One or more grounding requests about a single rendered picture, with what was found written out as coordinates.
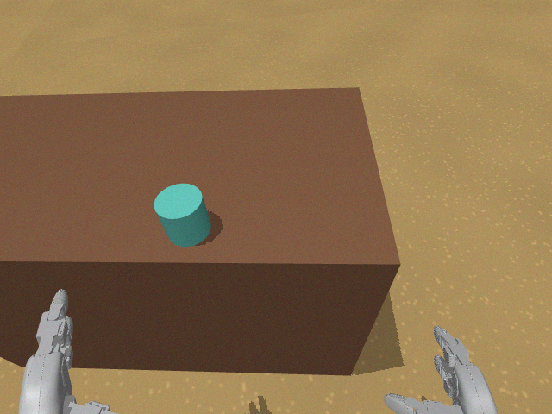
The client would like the right robot hand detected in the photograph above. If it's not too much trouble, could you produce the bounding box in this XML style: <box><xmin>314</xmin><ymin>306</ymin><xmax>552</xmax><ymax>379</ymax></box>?
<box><xmin>384</xmin><ymin>326</ymin><xmax>498</xmax><ymax>414</ymax></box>

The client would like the can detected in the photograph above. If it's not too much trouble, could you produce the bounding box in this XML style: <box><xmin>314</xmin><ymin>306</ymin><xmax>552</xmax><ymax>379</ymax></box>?
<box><xmin>154</xmin><ymin>184</ymin><xmax>211</xmax><ymax>247</ymax></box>

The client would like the left robot hand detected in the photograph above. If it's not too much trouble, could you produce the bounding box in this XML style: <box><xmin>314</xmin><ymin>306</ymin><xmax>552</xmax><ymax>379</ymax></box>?
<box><xmin>18</xmin><ymin>289</ymin><xmax>118</xmax><ymax>414</ymax></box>

